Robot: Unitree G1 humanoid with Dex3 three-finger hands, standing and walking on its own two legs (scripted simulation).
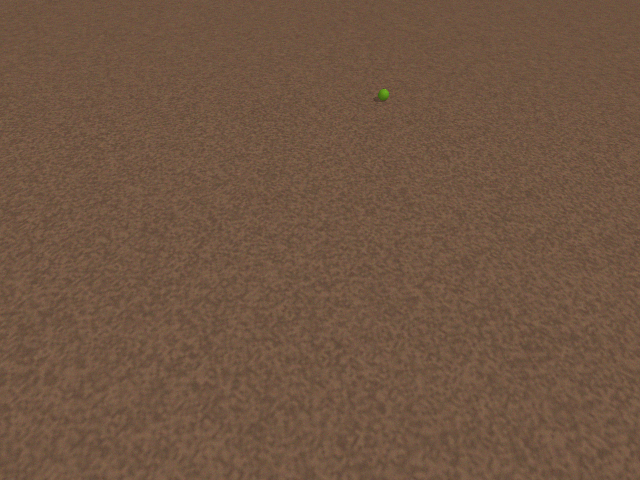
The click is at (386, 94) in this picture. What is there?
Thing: free ball
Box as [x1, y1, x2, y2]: [378, 89, 388, 100]
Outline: 386,89 381,89 379,91 378,96 380,99 383,100 387,98 388,92
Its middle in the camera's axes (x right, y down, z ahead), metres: +0.41 -0.88 +2.42
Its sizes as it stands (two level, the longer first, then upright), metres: 0.070 0.070 0.070
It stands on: the floor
